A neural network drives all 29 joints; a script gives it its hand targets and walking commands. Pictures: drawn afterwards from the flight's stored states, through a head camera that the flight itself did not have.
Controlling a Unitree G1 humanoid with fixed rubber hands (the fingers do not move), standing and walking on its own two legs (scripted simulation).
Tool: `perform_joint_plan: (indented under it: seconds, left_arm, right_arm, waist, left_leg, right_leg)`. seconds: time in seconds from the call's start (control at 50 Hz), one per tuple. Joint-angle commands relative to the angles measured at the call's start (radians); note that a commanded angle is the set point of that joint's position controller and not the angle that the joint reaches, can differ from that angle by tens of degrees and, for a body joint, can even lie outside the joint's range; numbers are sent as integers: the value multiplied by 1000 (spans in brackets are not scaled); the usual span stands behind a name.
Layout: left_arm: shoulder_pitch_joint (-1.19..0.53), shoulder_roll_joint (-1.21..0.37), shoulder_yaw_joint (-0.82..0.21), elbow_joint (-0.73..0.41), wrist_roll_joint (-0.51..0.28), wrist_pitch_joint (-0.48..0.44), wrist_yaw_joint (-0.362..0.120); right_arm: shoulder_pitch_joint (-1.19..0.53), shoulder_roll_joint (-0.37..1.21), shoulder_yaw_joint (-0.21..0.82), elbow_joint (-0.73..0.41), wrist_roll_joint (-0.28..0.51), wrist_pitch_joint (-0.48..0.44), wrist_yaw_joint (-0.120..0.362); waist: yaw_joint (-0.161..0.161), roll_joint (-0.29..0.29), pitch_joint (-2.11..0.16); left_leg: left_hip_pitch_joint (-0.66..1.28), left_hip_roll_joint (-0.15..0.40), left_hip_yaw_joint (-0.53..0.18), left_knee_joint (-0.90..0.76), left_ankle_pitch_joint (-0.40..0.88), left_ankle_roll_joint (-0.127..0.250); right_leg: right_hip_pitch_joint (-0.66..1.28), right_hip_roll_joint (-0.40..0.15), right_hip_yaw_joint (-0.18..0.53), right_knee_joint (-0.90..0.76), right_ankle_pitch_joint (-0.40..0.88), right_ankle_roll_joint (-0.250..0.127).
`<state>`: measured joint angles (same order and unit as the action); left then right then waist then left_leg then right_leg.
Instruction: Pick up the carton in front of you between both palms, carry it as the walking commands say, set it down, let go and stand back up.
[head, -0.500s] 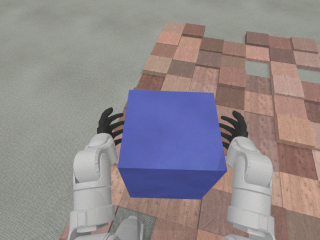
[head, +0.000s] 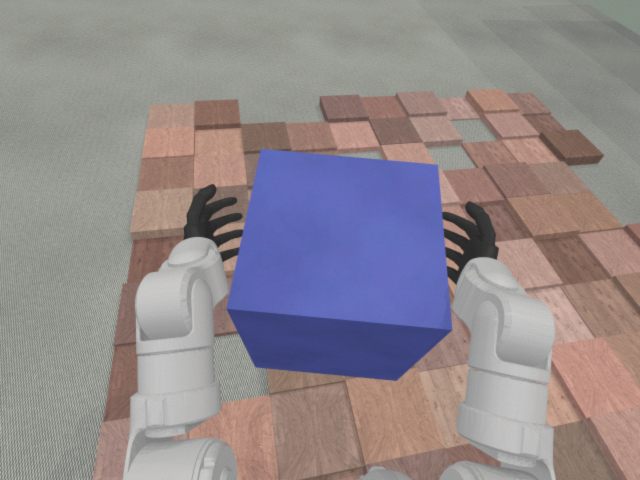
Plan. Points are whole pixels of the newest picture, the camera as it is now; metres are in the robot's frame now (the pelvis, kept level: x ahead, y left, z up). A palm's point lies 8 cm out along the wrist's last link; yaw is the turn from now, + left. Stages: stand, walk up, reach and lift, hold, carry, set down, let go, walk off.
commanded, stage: carry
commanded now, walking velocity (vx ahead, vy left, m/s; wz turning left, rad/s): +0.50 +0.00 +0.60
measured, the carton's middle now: (336, 277) +0.37 +0.00 +0.05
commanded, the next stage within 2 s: none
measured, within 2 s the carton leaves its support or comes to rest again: neither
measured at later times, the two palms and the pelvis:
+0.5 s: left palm (185, 133) +0.58 +0.23 +0.11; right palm (372, 118) +0.66 -0.07 +0.10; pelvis +0.30 +0.01 +0.01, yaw +12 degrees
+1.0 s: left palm (153, 7) +0.90 +0.36 +0.16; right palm out of the picture +1.02 +0.08 +0.16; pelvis +0.64 +0.08 +0.01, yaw +21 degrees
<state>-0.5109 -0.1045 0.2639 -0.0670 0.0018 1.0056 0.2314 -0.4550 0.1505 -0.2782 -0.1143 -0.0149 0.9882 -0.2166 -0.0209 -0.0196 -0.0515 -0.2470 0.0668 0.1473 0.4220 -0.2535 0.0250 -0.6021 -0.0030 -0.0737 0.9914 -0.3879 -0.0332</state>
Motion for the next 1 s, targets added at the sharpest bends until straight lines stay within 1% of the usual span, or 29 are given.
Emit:
perform_joint_plan:
  seconds: [0.0,0.1,0.14,0.16,0.18,0.2,0.22,0.24,0.26,0.3,0.34,0.4,0.44,0.48,0.5,0.52,0.54,0.56,0.58,0.62,0.64,0.7,0.82,0.86,0.9,0.92,0.94,0.96,0.98]
  left_arm:
    - [-460,-663,-517,-29,-92,11,18]
    - [-462,-669,-464,30,-28,26,10]
    - [-486,-680,-456,29,-26,22,3]
    - [-499,-667,-450,18,-25,17,4]
    - [-513,-646,-443,6,-26,16,6]
    - [-508,-636,-443,0,-31,13,8]
    - [-533,-667,-461,-24,-49,10,3]
    - [-553,-705,-488,-43,-72,4,-6]
    - [-588,-725,-526,-81,-100,-6,-16]
    - [-604,-762,-581,-109,-143,-22,-39]
    - [-572,-773,-607,-100,-155,-32,-56]
    - [-514,-773,-618,-74,-147,-39,-69]
    - [-509,-764,-622,-76,-143,-40,-72]
    - [-492,-757,-622,-73,-132,-40,-72]
    - [-486,-751,-615,-77,-114,-43,-67]
    - [-505,-747,-603,-84,-94,-46,-63]
    - [-501,-740,-585,-79,-78,-39,-59]
    - [-498,-735,-569,-73,-78,-29,-53]
    - [-471,-688,-536,-87,-76,-27,-43]
    - [-516,-690,-510,-107,-76,-16,-29]
    - [-535,-696,-513,-114,-83,-18,-29]
    - [-552,-682,-517,-144,-97,-22,-24]
    - [-533,-599,-533,-187,-121,25,-3]
    - [-542,-588,-531,-185,-127,47,-5]
    - [-543,-584,-523,-137,-128,67,-5]
    - [-523,-585,-512,-114,-127,76,-6]
    - [-504,-568,-491,-82,-121,86,-3]
    - [-550,-532,-486,-83,-118,92,6]
    - [-563,-567,-502,-96,-142,101,6]
  right_arm:
    - [-556,573,565,-74,168,4,7]
    - [-616,640,609,-13,189,35,25]
    - [-659,676,634,-17,214,38,32]
    - [-708,678,645,-37,225,39,35]
    - [-727,702,650,-44,229,43,36]
    - [-713,709,648,-43,233,45,35]
    - [-711,714,626,-49,223,39,31]
    - [-695,714,600,-30,203,35,24]
    - [-644,718,579,-2,173,30,19]
    - [-583,735,561,32,119,16,15]
    - [-543,741,562,46,86,4,15]
    - [-519,733,564,53,58,-4,14]
    - [-509,727,568,55,55,-3,17]
    - [-513,718,572,45,69,-3,19]
    - [-521,722,579,32,84,-3,23]
    - [-531,736,593,30,102,-3,27]
    - [-533,743,602,44,110,-1,29]
    - [-544,714,599,58,106,4,23]
    - [-572,706,625,15,133,5,20]
    - [-628,748,667,-30,179,9,22]
    - [-666,768,679,-53,203,7,27]
    - [-694,754,689,-102,251,2,37]
    - [-584,614,612,-104,215,44,12]
    - [-574,594,590,-85,190,61,4]
    - [-565,562,561,-62,163,81,-5]
    - [-580,541,549,-57,148,92,-12]
    - [-597,534,536,-49,140,105,-18]
    - [-575,550,516,-16,127,119,-20]
    - [-586,544,495,-16,121,125,-25]
  waist:
    - [-35,220,-339]
    - [-35,196,-277]
    - [26,155,-365]
    - [62,58,-439]
    - [80,-168,-536]
    - [112,-278,-510]
    - [105,-172,-457]
    - [87,-34,-419]
    - [74,3,-398]
    - [57,-49,-374]
    - [53,-105,-346]
    - [44,-107,-274]
    - [38,-158,-266]
    - [-31,-195,-329]
    - [-65,-208,-387]
    - [-111,-101,-431]
    - [-113,54,-361]
    - [-63,237,-372]
    - [-70,162,-463]
    - [-55,-19,-384]
    - [-42,-44,-363]
    - [-39,65,-374]
    - [-54,137,-333]
    - [-14,171,-342]
    - [33,112,-383]
    - [93,70,-416]
    - [123,-72,-440]
    - [100,-244,-508]
    - [98,-179,-529]
  left_leg:
    - [333,188,-186,-97,430,109]
    - [260,158,-170,-14,653,102]
    - [138,113,-77,187,676,51]
    - [-44,77,-56,355,489,9]
    - [-292,24,-64,601,-23,-28]
    - [-541,-72,-93,780,-345,-35]
    - [-601,-23,-151,868,-321,-20]
    - [-582,0,-158,870,-250,-10]
    - [-549,16,-152,809,-217,-4]
    - [-479,-3,-111,717,-159,-10]
    - [-500,-19,-83,625,-147,-16]
    - [-428,-35,-7,382,-86,-10]
    - [-315,-89,93,292,-38,10]
    - [-99,-143,138,275,51,41]
    - [53,-165,140,195,4,60]
    - [263,-203,137,141,8,70]
    - [392,-143,-32,102,137,94]
    - [525,136,-546,47,358,263]
    - [606,224,-759,-29,244,370]
    - [438,224,-607,-6,259,306]
    - [375,198,-549,-12,263,276]
    - [313,152,-408,-34,261,234]
    - [315,72,-215,-26,503,175]
    - [264,75,-159,31,652,139]
    - [244,8,-38,234,762,69]
    - [88,-20,-34,395,592,39]
    - [-97,-89,-40,582,187,14]
    - [-381,-218,-106,845,-249,-6]
    - [-469,-151,-196,930,-251,20]
  right_leg:
    - [-57,-2,-28,-136,98,-1]
    - [107,65,-91,-414,207,-17]
    - [466,71,-123,-570,286,-28]
    - [745,-28,-22,-566,253,-47]
    - [1006,-316,347,-586,162,-131]
    - [1073,-406,579,-700,62,-207]
    - [990,-410,570,-721,-22,-206]
    - [923,-386,488,-715,17,-173]
    - [864,-371,399,-708,101,-142]
    - [796,-316,220,-735,176,-92]
    - [813,-305,141,-761,180,-86]
    - [737,-266,8,-776,212,-59]
    - [701,-249,-82,-733,397,-32]
    - [669,-252,-168,-522,848,0]
    - [633,-264,-194,-356,935,7]
    - [501,-222,-204,-84,856,19]
    - [228,-122,-159,160,360,47]
    - [-79,20,-75,435,-187,83]
    - [-213,21,75,586,-156,60]
    - [-229,-81,123,490,-105,40]
    - [-205,-96,123,397,-81,35]
    - [-147,-81,83,192,-5,28]
    - [-35,-5,-46,-335,287,24]
    - [138,19,-68,-436,376,-7]
    - [366,86,-143,-559,458,-30]
    - [580,22,-43,-527,457,-55]
    - [730,-133,189,-443,697,-87]
    - [910,-318,594,-512,746,-268]
    - [918,-343,642,-527,552,-303]
